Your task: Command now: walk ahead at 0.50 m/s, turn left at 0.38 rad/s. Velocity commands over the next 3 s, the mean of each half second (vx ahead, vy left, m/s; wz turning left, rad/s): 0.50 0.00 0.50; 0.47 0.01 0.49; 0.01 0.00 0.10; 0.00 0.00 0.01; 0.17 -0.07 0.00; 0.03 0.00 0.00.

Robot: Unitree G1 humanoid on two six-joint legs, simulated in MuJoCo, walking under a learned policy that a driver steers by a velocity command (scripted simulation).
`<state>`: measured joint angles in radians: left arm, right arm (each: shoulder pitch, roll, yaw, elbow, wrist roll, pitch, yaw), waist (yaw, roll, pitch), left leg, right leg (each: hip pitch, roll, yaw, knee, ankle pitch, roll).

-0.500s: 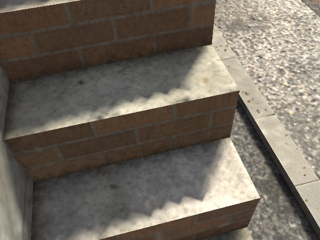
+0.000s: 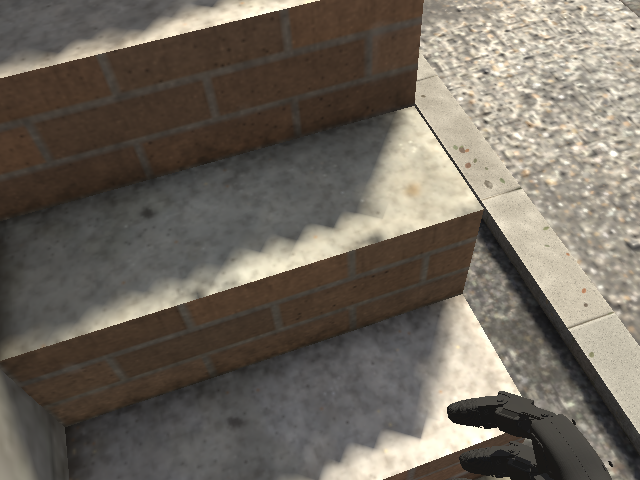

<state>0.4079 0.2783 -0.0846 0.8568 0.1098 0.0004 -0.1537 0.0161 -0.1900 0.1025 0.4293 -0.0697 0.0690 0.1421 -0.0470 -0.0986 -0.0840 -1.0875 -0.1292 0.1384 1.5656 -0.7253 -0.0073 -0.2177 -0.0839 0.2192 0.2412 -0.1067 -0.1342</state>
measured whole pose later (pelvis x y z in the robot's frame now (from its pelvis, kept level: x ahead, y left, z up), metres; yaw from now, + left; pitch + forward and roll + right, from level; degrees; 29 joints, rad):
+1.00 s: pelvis +0.27 +0.02 +0.23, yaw +28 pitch +12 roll +7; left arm 0.53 0.15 -0.04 1.19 0.06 -0.08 -0.12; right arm -0.09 -0.16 0.03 0.72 0.01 0.12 0.10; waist -0.01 -0.03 -0.22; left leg -1.12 -0.13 0.19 1.34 -0.43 0.15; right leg -0.12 -0.13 -0.17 0.16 0.06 -0.12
